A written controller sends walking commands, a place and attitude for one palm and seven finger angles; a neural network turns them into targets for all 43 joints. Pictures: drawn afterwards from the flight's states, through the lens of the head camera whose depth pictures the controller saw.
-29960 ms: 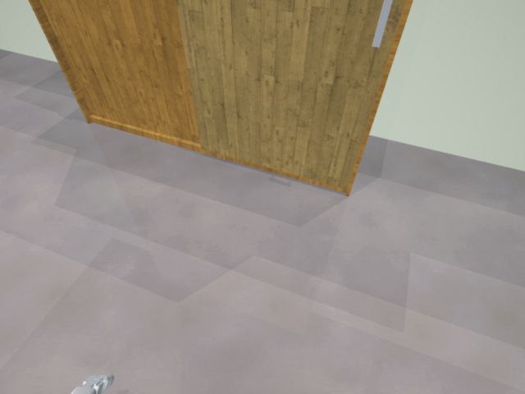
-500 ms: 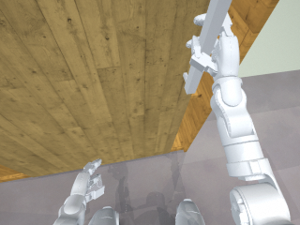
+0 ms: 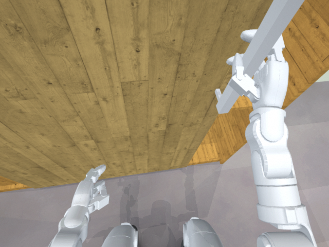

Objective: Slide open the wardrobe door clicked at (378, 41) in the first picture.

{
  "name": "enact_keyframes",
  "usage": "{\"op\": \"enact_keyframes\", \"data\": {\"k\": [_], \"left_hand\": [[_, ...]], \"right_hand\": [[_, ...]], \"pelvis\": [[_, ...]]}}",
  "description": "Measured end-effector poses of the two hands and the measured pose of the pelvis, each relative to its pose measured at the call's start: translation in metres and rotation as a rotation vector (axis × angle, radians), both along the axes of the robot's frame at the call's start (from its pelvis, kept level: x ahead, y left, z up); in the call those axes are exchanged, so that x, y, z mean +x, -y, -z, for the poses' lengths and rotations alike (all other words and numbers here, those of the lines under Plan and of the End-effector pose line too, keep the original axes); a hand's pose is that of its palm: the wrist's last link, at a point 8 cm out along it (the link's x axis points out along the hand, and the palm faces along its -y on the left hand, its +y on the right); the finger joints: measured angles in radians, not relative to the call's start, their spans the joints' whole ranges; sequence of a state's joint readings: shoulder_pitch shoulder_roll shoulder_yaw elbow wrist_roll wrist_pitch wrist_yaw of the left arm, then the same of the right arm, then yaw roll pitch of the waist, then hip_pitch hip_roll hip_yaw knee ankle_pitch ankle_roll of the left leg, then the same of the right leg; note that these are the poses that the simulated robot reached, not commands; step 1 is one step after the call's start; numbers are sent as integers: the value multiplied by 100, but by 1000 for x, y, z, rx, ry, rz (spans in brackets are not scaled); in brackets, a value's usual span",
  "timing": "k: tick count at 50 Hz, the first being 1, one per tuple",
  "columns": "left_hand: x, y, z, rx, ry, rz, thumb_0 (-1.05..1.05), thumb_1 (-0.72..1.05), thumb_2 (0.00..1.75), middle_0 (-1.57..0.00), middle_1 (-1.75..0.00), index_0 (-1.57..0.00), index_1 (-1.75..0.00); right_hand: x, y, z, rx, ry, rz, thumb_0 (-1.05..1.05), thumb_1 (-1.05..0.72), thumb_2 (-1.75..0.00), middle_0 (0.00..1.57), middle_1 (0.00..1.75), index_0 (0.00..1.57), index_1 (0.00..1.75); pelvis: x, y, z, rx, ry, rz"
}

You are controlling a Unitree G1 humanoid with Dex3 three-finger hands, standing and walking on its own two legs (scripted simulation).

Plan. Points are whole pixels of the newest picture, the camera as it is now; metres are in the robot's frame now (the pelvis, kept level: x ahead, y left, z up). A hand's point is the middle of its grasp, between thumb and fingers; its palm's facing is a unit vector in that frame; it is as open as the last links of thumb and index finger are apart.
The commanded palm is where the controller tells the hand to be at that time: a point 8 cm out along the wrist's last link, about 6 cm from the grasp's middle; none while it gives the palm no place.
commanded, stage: step sideways, sliding the door along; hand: right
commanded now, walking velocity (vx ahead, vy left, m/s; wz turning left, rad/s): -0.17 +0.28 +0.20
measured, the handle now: (247, 52) +0.45 -0.15 +0.19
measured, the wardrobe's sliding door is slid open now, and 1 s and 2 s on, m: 0.23 0.67 0.68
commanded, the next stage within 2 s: stop walking and hold the door there in 1.32 s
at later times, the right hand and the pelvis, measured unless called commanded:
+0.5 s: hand (115, 89) +0.36 +0.09 +0.18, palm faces -0.06 +1.00 -0.06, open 6.5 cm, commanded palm +0.34 +0.10 +0.18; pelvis -0.02 +0.14 +0.00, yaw +3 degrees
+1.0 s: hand out of the picture +0.33 +0.30 +0.18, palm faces -0.23 +0.96 -0.14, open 6.8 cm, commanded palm +0.32 +0.26 +0.19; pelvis -0.08 +0.29 +0.00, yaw +8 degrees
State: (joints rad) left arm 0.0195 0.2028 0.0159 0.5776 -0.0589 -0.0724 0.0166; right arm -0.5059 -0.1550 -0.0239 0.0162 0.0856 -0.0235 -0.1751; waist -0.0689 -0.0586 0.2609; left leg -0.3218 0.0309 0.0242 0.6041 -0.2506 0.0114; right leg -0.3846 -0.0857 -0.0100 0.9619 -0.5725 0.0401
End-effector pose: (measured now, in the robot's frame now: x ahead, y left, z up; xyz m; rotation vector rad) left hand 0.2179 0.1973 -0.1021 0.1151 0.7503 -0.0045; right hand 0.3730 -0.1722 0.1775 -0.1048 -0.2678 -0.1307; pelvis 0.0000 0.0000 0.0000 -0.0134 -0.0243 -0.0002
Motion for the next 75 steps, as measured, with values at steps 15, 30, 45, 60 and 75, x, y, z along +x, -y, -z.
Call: {"op": "enact_keyframes", "data": {"k": [15, 30, 45, 60, 75], "left_hand": [[-13, -57, -27, 21, -4, 37, 2, 90, 90, -20, -30, -20, -30], [-38, -180, -13, 41, 15, -93, 2, 91, 90, -20, -30, -20, -30], [-141, -300, 12, 7, -138, -243, 2, 90, 90, -20, -30, -20, -30], [-192, -405, -14, 170, -157, -264, 2, 91, 90, -20, -30, -20, -30], [-185, -451, -24, 78, -160, -119, 2, 90, 90, -20, -30, -20, -30]], "right_hand": [[-14, -116, 1, 42, 11, -233, 0, -74, -79, 41, 141, 19, 133], [-32, -254, 2, 64, 32, -298, 1, -72, -78, 41, 141, 20, 135], [-42, -374, -3, -60, 27, -406, -3, -61, -73, 45, 141, 23, 136], [-57, -426, -3, 44, -13, -301, 2, -69, -82, 45, 141, 21, 139], [-65, -436, -9, -1, -96, -112, 2, -70, -83, 34, 141, 21, 140]], "pelvis": [[-8, -59, -7, 65, 12, -68], [-33, -155, -1, 7, -37, -52], [-62, -258, 8, 51, -5, -164], [-104, -338, 4, 21, -19, -134], [-116, -434, -13, 102, 2, -144]]}}
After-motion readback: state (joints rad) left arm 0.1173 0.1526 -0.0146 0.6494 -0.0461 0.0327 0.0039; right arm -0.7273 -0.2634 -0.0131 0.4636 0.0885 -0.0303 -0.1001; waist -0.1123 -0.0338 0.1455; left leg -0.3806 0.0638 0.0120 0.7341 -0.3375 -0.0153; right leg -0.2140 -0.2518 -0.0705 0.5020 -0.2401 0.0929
